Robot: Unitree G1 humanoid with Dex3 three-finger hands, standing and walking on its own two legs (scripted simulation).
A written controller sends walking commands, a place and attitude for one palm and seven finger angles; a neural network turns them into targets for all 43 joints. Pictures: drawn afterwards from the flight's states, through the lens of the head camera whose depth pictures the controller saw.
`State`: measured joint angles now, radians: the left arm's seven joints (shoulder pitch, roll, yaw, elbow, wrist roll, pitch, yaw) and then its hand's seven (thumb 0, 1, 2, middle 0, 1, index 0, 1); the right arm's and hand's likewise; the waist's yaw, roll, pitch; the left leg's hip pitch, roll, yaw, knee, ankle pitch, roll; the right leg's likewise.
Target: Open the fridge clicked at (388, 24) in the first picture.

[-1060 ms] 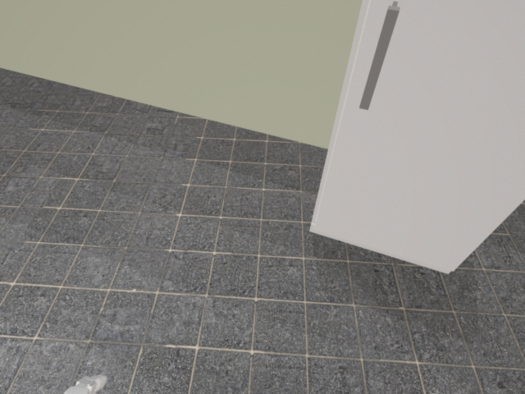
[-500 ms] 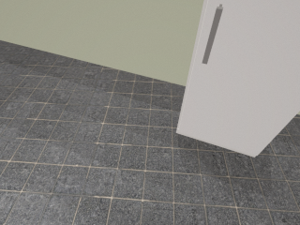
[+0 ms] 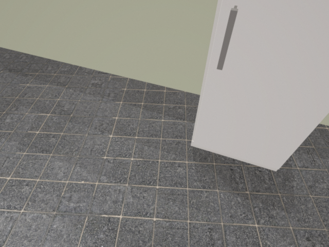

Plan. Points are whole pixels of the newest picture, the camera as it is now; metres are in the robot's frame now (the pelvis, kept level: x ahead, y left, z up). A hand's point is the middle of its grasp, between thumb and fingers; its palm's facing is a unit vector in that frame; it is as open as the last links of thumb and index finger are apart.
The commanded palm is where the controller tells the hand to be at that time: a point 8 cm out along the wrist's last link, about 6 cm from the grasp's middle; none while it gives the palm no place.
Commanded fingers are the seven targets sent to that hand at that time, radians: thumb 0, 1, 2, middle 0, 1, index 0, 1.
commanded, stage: look at it before walking up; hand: left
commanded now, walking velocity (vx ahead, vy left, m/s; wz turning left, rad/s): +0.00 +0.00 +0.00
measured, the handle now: (227, 39) +0.86 -0.20 +0.11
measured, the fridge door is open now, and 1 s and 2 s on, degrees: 0 0 0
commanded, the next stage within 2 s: walk to a spot facing it in 0.38 s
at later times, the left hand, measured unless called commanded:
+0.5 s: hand out of the picture +0.08 +0.25 -0.16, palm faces -0.03 -0.94 -0.34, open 7.4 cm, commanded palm none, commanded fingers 0.00 0.90 0.90 -0.20 -0.30 -0.20 -0.30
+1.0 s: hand out of the picture +0.06 +0.16 -0.17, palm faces -0.17 -0.94 -0.28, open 7.4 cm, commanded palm none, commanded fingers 0.00 0.90 0.90 -0.20 -0.30 -0.20 -0.30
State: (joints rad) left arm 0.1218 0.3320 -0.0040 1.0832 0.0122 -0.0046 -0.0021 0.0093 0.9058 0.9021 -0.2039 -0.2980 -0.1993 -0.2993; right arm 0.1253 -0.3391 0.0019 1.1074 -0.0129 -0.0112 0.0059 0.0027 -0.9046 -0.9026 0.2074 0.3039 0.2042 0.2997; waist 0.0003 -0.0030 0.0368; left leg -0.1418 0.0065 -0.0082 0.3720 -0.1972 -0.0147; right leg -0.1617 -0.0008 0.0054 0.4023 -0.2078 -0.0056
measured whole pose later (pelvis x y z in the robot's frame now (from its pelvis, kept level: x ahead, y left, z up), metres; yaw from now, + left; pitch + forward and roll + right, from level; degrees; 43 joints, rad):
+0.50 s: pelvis +0.00 +0.00 +0.00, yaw +0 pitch -2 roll +0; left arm 0.13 0.34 0.00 1.10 0.01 -0.01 0.00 0.01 0.91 0.90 -0.20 -0.30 -0.20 -0.30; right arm 0.12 -0.34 0.00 1.11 -0.01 -0.01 0.00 0.00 -0.90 -0.90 0.21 0.30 0.20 0.30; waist 0.01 0.00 0.04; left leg -0.13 0.01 0.00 0.35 -0.20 -0.01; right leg -0.15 0.00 0.01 0.38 -0.20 0.00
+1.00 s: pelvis -0.02 -0.03 -0.02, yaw -13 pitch -1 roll +2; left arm 0.24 0.20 0.04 0.93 0.02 0.04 0.00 0.01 0.91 0.90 -0.20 -0.30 -0.20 -0.30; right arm 0.14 -0.24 -0.06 0.97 -0.01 0.06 -0.01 0.00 -0.91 -0.90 0.21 0.30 0.20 0.30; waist 0.03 0.03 0.12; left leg -0.43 0.06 0.03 1.05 -0.46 -0.05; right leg -0.33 0.05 0.00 0.65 -0.30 -0.08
